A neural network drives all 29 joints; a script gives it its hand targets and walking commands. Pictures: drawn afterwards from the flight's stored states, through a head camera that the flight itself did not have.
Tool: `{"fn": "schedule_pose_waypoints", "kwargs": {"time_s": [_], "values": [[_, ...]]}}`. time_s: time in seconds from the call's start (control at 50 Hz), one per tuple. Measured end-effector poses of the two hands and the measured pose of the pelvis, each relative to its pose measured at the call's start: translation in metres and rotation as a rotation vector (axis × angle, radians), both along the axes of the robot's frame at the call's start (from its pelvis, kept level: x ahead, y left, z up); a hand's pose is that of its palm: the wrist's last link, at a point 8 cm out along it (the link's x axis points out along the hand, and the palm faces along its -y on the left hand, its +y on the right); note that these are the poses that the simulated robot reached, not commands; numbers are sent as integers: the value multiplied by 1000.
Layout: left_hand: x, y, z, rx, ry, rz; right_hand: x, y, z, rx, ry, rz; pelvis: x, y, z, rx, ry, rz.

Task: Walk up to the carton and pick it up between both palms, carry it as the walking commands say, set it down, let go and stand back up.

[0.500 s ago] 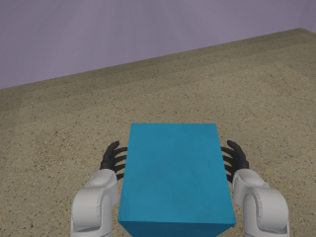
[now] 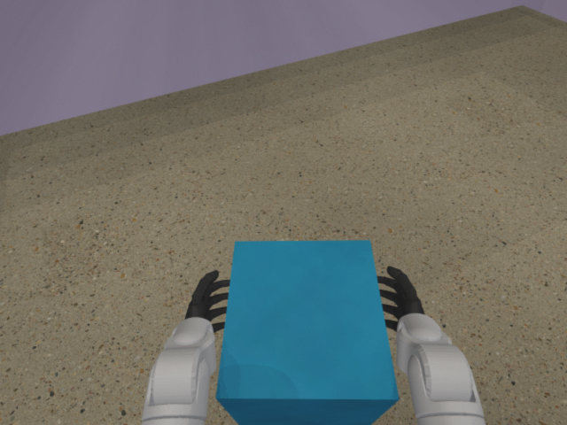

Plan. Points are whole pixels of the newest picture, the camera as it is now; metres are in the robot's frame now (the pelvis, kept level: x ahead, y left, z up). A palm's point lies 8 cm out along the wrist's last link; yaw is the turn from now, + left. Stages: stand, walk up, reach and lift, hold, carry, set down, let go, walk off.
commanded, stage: hold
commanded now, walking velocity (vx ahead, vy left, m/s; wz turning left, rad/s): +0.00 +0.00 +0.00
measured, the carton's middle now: (302, 341) +0.26 +0.01 -0.06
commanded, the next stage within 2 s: set down in 0.76 s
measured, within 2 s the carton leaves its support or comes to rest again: neither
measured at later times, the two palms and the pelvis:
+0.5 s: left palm (195, 322) +0.24 +0.16 +0.04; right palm (412, 317) +0.26 -0.13 +0.04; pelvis -0.02 +0.00 +0.00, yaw -1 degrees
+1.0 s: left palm (195, 302) +0.27 +0.16 +0.04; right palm (404, 301) +0.28 -0.12 +0.04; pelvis -0.03 +0.01 -0.01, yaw -1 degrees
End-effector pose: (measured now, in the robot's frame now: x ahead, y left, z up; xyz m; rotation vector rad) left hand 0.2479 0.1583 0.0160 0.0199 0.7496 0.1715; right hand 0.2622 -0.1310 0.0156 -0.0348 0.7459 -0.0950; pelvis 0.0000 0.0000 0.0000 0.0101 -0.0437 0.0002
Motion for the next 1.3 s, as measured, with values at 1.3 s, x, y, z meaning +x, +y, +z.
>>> {"fn": "schedule_pose_waypoints", "kwargs": {"time_s": [1.3], "values": [[33, 6, -30, -11, -47, 14, 30, 7, -30, -10, -47, -3, -29, 6, -14, -1, 28, -12]]}}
